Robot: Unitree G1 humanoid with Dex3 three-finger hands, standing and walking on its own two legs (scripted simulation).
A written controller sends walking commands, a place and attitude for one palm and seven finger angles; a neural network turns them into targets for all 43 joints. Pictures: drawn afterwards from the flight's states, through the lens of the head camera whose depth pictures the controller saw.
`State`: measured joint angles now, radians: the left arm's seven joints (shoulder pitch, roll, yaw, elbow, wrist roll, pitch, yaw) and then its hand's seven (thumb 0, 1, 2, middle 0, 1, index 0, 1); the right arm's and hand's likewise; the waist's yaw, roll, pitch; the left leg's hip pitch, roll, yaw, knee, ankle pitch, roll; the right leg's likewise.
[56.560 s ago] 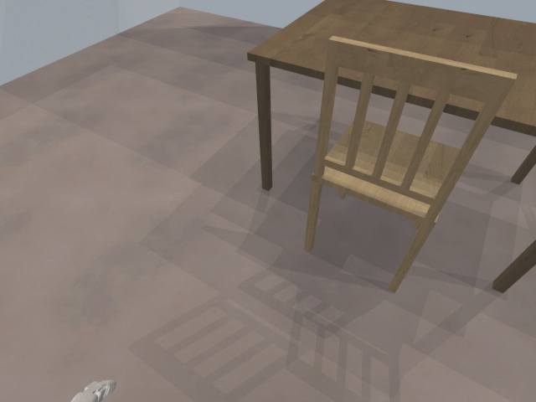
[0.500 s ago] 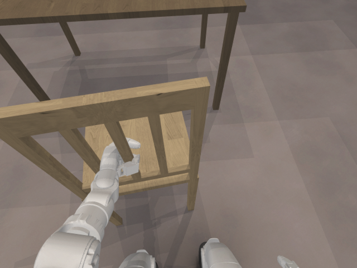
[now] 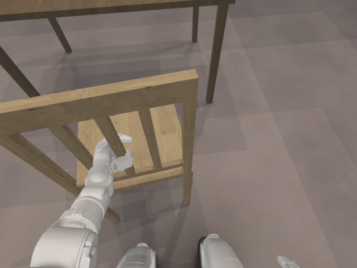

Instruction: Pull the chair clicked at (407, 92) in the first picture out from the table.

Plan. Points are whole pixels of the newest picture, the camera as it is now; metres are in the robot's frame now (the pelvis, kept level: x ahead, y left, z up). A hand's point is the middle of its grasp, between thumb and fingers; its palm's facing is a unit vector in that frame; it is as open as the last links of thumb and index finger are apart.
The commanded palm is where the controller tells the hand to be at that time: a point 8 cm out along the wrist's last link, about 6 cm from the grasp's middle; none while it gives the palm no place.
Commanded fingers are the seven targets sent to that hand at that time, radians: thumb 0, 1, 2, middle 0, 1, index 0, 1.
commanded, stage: step backward, pulling the chair out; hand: left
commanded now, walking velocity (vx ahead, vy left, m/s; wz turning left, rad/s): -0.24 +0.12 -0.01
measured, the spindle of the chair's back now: (118, 149) +0.40 +0.16 -0.04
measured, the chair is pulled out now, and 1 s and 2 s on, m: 0.50 0.50 0.50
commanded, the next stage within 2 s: stop walking, hand still on the chair in 1.60 s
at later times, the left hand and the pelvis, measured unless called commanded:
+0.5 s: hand (126, 159) +0.37 +0.14 -0.05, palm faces +0.06 -0.98 -0.18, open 5.7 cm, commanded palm +0.38 +0.19 -0.04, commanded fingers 0.00 0.90 0.90 -0.50 -1.45 -0.50 -1.45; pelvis +0.03 +0.01 +0.01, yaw -1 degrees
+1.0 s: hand (126, 158) +0.37 +0.14 -0.05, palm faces +0.00 -0.98 -0.18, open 5.8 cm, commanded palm +0.39 +0.19 -0.04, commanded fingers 0.00 0.90 0.90 -0.50 -1.45 -0.50 -1.45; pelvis +0.03 +0.02 +0.01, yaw -1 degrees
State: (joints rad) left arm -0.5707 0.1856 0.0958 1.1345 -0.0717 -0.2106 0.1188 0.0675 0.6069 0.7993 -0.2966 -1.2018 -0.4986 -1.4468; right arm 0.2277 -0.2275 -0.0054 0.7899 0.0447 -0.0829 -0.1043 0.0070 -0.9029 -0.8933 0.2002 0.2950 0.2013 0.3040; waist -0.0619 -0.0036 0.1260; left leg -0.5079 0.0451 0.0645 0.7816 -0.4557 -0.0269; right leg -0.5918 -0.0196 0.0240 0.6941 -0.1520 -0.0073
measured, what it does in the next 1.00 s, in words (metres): stands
